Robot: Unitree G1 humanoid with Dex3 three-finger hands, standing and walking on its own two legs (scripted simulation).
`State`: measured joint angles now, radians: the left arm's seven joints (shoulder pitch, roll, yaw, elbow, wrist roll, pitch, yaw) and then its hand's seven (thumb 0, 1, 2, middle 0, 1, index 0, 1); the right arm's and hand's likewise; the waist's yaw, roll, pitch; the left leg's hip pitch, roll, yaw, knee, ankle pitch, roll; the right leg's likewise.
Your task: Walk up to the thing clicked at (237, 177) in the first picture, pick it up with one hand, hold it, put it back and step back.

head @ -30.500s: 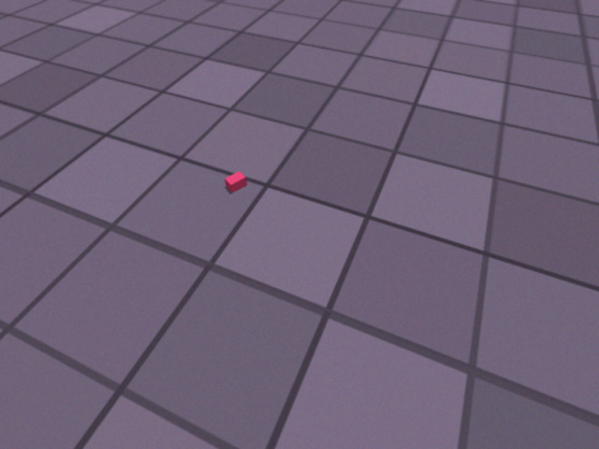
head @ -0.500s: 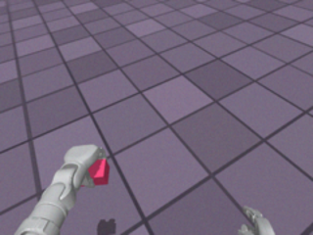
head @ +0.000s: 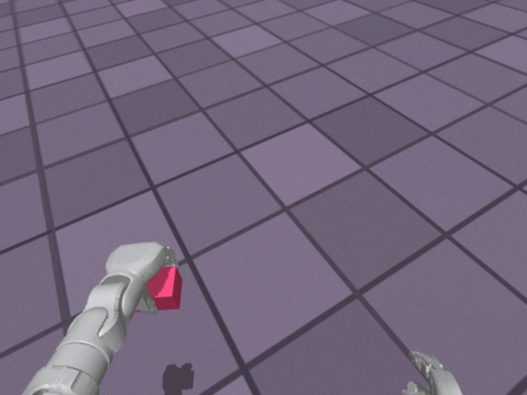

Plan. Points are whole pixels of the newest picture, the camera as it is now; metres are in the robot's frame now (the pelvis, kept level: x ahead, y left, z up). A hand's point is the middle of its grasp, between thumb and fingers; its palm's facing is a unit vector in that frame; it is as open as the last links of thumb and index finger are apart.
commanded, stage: crouch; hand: left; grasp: from above
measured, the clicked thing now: (153, 289) +0.31 +0.23 -0.07
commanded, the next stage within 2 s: none
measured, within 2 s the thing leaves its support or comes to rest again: neither
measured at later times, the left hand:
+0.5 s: hand (155, 306) +0.29 +0.24 -0.12, palm faces -0.45 -0.01 -0.89, open 8.5 cm
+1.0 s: hand (184, 323) +0.35 +0.25 -0.36, palm faces -0.44 +0.00 -0.90, open 8.5 cm
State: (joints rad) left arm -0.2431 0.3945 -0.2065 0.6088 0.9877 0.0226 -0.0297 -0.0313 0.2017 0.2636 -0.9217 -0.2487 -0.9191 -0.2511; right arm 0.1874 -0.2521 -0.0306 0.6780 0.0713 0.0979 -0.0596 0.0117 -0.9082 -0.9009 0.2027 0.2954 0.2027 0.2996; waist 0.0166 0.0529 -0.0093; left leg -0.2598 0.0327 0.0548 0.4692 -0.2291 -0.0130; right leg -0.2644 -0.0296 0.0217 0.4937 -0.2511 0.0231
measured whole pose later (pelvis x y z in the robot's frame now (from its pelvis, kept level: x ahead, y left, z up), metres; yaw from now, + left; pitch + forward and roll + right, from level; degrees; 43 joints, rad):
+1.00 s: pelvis -0.07 +0.01 -0.24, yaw +0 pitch +33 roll -3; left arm -0.72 0.48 -0.02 1.25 1.16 -0.07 0.36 -0.03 0.21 0.27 -0.89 -0.29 -0.89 -0.28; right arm 0.23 -0.24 -0.05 0.75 -0.06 -0.01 -0.01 0.01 -0.90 -0.89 0.21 0.30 0.21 0.30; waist -0.15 0.06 -0.20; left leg -1.71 0.05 -0.04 1.72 -0.59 0.00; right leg -1.66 -0.02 0.00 1.69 -0.61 0.03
